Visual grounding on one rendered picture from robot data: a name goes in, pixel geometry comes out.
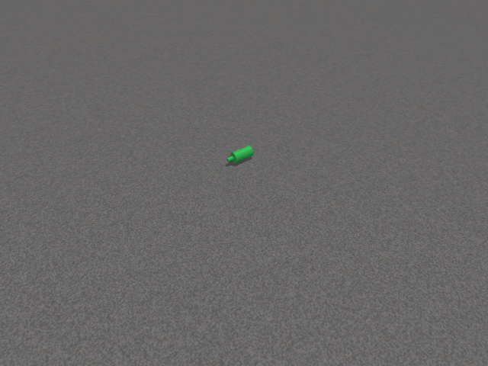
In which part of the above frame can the bottle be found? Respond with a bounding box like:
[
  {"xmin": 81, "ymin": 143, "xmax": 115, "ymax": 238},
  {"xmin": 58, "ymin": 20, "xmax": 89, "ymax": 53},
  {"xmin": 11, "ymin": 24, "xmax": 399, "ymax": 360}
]
[{"xmin": 227, "ymin": 146, "xmax": 253, "ymax": 163}]

